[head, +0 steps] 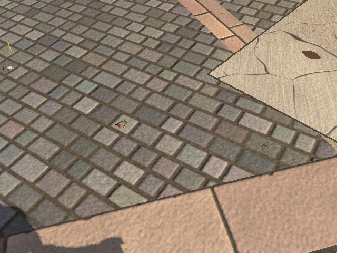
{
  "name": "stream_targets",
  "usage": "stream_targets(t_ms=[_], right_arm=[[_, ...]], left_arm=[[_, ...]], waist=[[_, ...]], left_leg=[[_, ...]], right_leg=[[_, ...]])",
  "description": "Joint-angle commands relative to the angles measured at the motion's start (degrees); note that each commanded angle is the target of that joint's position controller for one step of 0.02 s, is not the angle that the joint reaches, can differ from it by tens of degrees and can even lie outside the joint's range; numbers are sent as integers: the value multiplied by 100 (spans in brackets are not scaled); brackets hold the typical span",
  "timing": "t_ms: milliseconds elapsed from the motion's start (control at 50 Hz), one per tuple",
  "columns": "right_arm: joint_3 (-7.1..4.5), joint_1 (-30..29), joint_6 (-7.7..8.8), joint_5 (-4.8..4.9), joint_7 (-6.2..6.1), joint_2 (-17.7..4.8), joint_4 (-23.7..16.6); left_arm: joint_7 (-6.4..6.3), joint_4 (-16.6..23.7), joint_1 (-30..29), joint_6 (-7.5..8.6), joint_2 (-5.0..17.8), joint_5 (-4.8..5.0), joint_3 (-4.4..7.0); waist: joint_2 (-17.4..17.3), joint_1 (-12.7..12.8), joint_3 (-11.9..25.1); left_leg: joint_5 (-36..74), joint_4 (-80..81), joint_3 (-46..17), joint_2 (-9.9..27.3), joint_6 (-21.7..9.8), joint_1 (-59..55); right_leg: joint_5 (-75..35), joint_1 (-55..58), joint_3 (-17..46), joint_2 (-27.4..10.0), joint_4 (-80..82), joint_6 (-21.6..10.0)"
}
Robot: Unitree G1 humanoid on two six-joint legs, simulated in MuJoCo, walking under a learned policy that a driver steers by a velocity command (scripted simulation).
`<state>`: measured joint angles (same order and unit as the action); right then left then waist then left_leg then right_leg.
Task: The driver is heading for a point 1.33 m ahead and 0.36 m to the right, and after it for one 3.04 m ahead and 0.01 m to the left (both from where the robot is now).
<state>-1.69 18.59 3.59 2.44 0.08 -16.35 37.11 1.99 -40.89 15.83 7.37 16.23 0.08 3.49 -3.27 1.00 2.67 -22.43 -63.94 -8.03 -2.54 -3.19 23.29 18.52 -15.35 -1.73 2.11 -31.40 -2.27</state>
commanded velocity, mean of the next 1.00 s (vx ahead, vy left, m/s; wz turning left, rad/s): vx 0.43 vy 0.00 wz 0.05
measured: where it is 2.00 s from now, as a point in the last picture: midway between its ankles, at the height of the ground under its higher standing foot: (196, 124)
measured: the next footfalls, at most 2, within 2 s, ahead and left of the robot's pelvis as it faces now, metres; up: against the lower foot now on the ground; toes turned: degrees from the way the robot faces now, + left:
left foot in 0.26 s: +0.32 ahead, +0.08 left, +0.00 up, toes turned -2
right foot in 0.56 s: +0.20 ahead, -0.13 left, +0.00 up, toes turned -1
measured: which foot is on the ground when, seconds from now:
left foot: up 0.00-0.24, down 0.26-0.56, up 0.58-1.00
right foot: down 0.00-0.28, up 0.30-0.54, down 0.56-1.00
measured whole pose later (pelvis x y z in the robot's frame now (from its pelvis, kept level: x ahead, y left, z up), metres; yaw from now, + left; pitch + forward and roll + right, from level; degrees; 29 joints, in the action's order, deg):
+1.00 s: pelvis +0.37 +0.00 -0.01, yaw +2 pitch +4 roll +3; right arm -2.2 1.1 5.0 2.4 4.8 -14.4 35.9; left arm -0.8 -51.1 32.4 3.5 13.4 1.0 0.2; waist -0.1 7.6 0.6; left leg -2.7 -35.7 2.8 2.9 -1.2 37.5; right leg 23.2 11.5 -2.7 -5.6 -8.1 2.3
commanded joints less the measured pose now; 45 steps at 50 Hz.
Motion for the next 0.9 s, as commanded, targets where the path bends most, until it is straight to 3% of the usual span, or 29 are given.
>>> stream_targets(t_ms=[20,60,80,100,140,180,240,260,280,300,320,340,360,380,400,420,440,460,500,540,560,580,600,620,640,680,740,800,900], right_arm=[[-166,-989,245,-168,19,-561,-752],[-175,-765,168,-259,85,-435,-638],[-120,-784,155,-253,93,-285,-620],[-69,-896,152,-246,101,-165,-626],[-7,-1322,191,-256,154,51,-591],[-80,-1282,221,-255,260,-73,-478],[-265,-382,255,-305,321,-454,-116],[-311,-54,279,-350,294,-571,-3],[-344,192,275,-483,208,-863,3],[-235,-178,192,-657,137,-901,-136],[-120,-227,134,-558,155,-430,-201],[-186,-623,57,-343,180,-564,-294],[-191,-928,-50,-257,159,-557,-297],[-79,-1120,-151,-238,131,-252,-264],[-73,-1350,-224,-287,136,-271,-208],[-157,-1550,-296,-286,119,-511,-149],[-327,-1514,-356,-223,66,-945,-106],[-375,-1440,-357,-212,1,-1032,-79],[-408,-1506,-280,-141,-70,-1000,-89],[-404,-2103,-251,-119,-126,-761,-304],[-268,-2218,-223,-113,-101,-147,-406],[-174,-2048,-116,-27,8,178,-547],[-258,-1867,-29,54,51,-223,-539],[-320,-1548,5,10,62,-449,-403],[-348,-1355,16,-133,63,-517,-283],[-364,-1432,26,-256,70,-485,-235],[-300,-1659,18,-149,81,-231,-299],[-243,-1999,76,-94,154,-123,-436],[-136,-2682,215,4,390,-28,-673]], left_arm=[[-66,63,626,-78,638,-134,114],[-123,51,251,-124,460,-91,-7],[-176,20,136,-124,571,-68,1],[-233,-11,-29,-146,633,-47,1],[-332,-221,300,-227,771,6,36],[-387,-401,657,-298,902,57,52],[-434,-308,254,-373,924,95,50],[-421,-261,191,-391,892,98,36],[-391,-103,261,-387,651,-35,-55],[-307,-254,1237,-450,29,-126,-255],[-253,-544,1500,-548,417,60,-208],[-261,-405,927,-666,830,142,-93],[-337,-369,617,-820,853,98,-48],[-397,-476,738,-1000,838,68,-13],[-392,-493,886,-1122,701,60,-24],[-367,-480,1066,-1147,452,37,-85],[-351,-467,1102,-1100,463,-14,-99],[-338,-505,1126,-1026,554,-48,-72],[-314,-692,1361,-903,631,-143,-62],[-317,-1237,2338,-831,580,-334,-66],[-330,-1371,2573,-729,541,-304,-80],[-335,-801,1321,-592,954,-120,-43],[-372,-380,465,-444,1116,-131,18],[-397,-231,-37,-309,1098,-67,33],[-360,-204,-32,-231,974,-16,16],[-318,-306,444,-180,813,11,-46],[-304,-517,1192,-177,536,12,-139],[-318,-619,1565,-227,614,1,-138],[-319,-769,1862,-293,684,40,-127]], waist=[[756,195,-904],[939,-108,-657],[1075,-135,-632],[1032,-149,-640],[1000,88,-368],[1104,125,-109],[1127,-469,263],[950,-675,438],[202,-694,1016],[-1210,-69,1793],[-623,-252,2425],[-380,-305,1737],[-5,-232,1303],[374,-31,1180],[123,222,826],[-494,405,626],[-1052,350,561],[-1107,352,547],[-904,506,374],[-529,1048,-53],[1107,1093,-273],[2049,480,-871],[1479,139,-1116],[1259,-157,-1235],[1111,-189,-1006],[979,-25,-755],[987,252,-748],[1065,469,-829],[1155,732,-1261]], left_leg=[[504,-674,-84,415,55,3117],[617,-185,323,493,306,2244],[746,220,537,404,436,1956],[1028,935,757,312,506,1641],[2098,2417,1156,12,483,637],[2843,3092,1135,-225,447,-45],[3333,3792,937,-284,152,-1077],[4103,4276,846,-105,1,-1638],[6837,3854,0,857,-385,-2875],[9945,3043,-1573,2575,-1594,-4055],[9679,3139,-1809,2695,-1895,-3779],[8752,3457,-1419,2367,-1700,-3167],[7741,3680,-1213,2149,-1508,-2527],[5150,4011,-993,1857,-1246,-1765],[2409,4492,-666,1395,-986,-754],[354,4947,-510,1144,-871,-209],[-691,5371,-570,1068,-820,220],[-1087,5533,-593,1096,-733,450],[-1492,5682,-496,1090,-433,859],[-1523,4978,130,590,253,1862],[-1345,2618,688,77,487,2672],[-321,914,577,13,393,3497],[370,388,-128,273,191,3688],[990,245,-144,402,150,3709],[1322,266,-21,484,197,3508],[1940,254,385,509,364,3041],[2348,498,610,577,468,3070],[2527,1218,786,630,512,2974],[2448,2408,1020,624,436,2740]], right_leg=[[-940,1896,2581,-1807,1736,-1066],[-4382,1301,1430,-1499,1558,-811],[-5567,1049,1068,-1399,1500,-796],[-5973,821,657,-1184,1547,-691],[-5604,688,163,-771,1648,-434],[-5220,934,207,-846,1466,-392],[-5368,1097,311,-928,389,-225],[-4929,1027,252,-743,-358,-48],[-2781,239,206,-386,-1651,183],[2418,-1044,550,178,-3725,563],[2419,-972,1462,101,-4169,632],[2328,-1298,1164,21,-4450,698],[2106,-1427,999,-36,-4500,709],[1691,-1105,1021,-344,-3974,710],[1261,-550,712,-425,-3240,715],[1156,-269,270,-310,-2535,737],[1204,103,-150,-94,-2283,683],[1115,438,-205,-84,-1993,540],[693,1042,-423,-77,-1019,161],[189,2146,-738,39,230,-191],[1365,2320,761,-874,1180,-438],[3294,1253,3498,-2443,2223,-985],[3972,661,4317,-2716,2787,-1333],[3256,708,3776,-2529,2707,-1121],[2573,897,3155,-2242,2538,-896],[1732,937,2177,-1822,2527,-694],[786,1343,1524,-1653,2576,-699],[261,1658,1147,-1648,2664,-704],[-323,2035,810,-1839,2781,-787]])
Keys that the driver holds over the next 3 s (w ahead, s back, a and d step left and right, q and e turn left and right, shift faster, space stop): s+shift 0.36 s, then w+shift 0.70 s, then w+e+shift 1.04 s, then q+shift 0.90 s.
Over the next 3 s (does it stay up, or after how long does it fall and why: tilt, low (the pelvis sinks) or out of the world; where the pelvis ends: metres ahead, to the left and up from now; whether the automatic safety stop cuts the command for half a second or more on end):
stays up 1.51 -0.32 0.01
